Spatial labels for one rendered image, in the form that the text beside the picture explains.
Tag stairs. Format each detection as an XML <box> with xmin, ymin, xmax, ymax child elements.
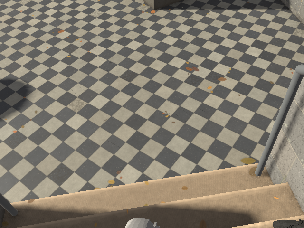
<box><xmin>1</xmin><ymin>163</ymin><xmax>304</xmax><ymax>228</ymax></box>

